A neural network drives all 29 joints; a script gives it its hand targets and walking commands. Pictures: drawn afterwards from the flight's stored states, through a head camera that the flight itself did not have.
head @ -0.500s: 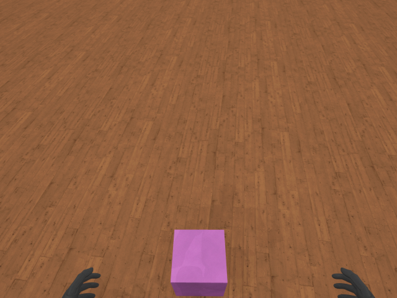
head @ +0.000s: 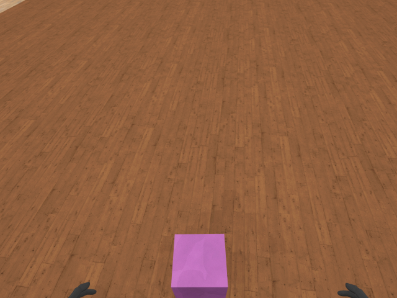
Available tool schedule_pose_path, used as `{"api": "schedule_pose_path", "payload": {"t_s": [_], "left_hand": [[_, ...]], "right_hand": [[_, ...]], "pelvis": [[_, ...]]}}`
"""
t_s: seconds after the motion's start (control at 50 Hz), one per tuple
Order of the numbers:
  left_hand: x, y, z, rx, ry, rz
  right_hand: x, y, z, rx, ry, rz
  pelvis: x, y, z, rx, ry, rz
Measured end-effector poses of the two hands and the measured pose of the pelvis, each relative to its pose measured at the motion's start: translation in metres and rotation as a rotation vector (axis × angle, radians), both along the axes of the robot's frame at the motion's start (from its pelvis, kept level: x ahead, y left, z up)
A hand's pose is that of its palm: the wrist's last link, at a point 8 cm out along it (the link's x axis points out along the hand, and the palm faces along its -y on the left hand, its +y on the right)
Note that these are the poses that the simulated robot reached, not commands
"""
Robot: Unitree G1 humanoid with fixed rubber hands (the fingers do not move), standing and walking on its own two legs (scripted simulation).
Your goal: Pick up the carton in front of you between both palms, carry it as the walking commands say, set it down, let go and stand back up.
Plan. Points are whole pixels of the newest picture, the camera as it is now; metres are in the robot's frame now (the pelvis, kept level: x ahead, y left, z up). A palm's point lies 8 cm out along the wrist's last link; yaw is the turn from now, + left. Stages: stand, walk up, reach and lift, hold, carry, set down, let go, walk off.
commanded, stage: stand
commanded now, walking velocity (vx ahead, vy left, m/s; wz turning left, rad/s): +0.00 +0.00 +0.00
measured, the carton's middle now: (200, 268) +0.38 +0.05 -0.65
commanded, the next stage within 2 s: none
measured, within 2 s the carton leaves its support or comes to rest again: neither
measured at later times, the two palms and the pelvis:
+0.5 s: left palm out of the picture +0.07 +0.30 -0.10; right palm out of the picture +0.08 -0.31 -0.10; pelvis -0.02 -0.01 +0.01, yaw +0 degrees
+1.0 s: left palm out of the picture +0.06 +0.31 -0.10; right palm out of the picture +0.07 -0.31 -0.09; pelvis -0.02 +0.00 +0.01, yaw +0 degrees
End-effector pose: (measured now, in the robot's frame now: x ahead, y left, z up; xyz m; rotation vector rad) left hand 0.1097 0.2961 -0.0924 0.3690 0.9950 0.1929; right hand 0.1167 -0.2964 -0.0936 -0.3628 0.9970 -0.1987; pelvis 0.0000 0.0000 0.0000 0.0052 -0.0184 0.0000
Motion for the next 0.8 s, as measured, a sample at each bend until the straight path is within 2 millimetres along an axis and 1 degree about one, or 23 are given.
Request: {"api": "schedule_pose_path", "payload": {"t_s": [0.22, 0.48, 0.62, 0.8], "left_hand": [[-0.02, 0.0, -0.002, 0.0, 0.037, 0.017], [-0.039, 0.004, -0.005, 0.002, 0.083, 0.031], [-0.045, 0.008, -0.005, 0.006, 0.101, 0.036], [-0.048, 0.012, -0.006, 0.007, 0.117, 0.039]], "right_hand": [[-0.019, -0.01, 0.0, -0.007, 0.038, -0.008], [-0.04, -0.015, -0.003, -0.011, 0.087, -0.017], [-0.046, -0.016, -0.003, -0.014, 0.105, -0.019], [-0.046, -0.016, -0.002, -0.02, 0.112, -0.02]], "pelvis": [[-0.01, -0.004, 0.003, -0.002, -0.016, 0.003], [-0.02, -0.005, 0.005, -0.004, -0.025, 0.003], [-0.022, -0.004, 0.006, -0.005, -0.026, 0.002], [-0.024, -0.002, 0.006, -0.005, -0.028, 0.002]]}}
